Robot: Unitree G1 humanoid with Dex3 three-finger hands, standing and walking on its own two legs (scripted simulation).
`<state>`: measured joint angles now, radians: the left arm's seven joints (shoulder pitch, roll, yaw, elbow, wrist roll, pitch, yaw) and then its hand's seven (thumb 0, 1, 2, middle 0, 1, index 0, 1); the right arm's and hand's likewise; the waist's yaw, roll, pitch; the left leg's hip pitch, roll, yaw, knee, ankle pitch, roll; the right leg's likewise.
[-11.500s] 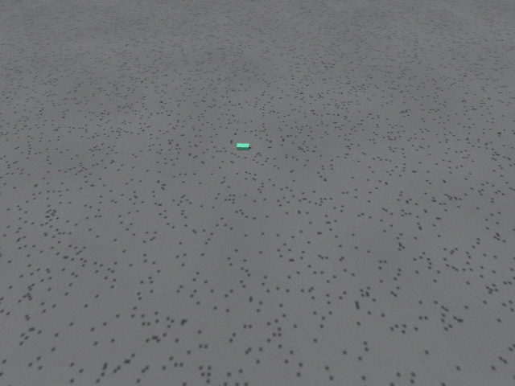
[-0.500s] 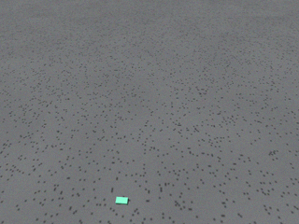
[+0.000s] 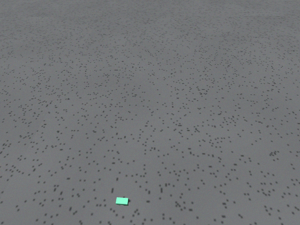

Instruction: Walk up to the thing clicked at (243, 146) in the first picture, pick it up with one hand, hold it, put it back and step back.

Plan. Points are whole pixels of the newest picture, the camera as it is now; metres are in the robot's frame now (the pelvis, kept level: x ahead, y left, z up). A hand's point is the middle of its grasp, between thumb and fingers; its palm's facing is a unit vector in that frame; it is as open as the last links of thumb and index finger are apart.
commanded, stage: stand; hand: left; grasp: from above
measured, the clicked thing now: (122, 201) +0.39 +0.22 -0.77
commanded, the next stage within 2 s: rise first in 0.36 s
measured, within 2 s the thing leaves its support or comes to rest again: neither
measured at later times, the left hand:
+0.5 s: hand out of the picture +0.07 +0.25 -0.16, palm faces -0.02 -0.94 -0.34, open 7.3 cm
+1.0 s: hand out of the picture +0.14 +0.25 -0.22, palm faces -0.12 -0.91 -0.41, open 11.5 cm
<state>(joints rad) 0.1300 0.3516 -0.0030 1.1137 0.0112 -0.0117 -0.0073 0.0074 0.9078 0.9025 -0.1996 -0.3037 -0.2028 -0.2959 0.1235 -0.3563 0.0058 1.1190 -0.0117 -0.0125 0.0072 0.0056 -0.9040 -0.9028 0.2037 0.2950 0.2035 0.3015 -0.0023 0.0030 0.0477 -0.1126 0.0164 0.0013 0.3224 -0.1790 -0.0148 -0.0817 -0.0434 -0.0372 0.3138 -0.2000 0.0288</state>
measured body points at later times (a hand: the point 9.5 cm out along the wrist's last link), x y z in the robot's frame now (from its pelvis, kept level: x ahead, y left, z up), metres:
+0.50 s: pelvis +0.00 +0.00 +0.00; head +0.02 +0.00 +0.45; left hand +0.07 +0.30 -0.13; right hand +0.08 -0.30 -0.13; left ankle +0.00 +0.13 -0.75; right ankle -0.02 -0.14 -0.75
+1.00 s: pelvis -0.02 +0.00 -0.07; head +0.07 +0.01 +0.37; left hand +0.14 +0.30 -0.19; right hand +0.11 -0.26 -0.17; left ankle +0.00 +0.13 -0.75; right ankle -0.02 -0.14 -0.75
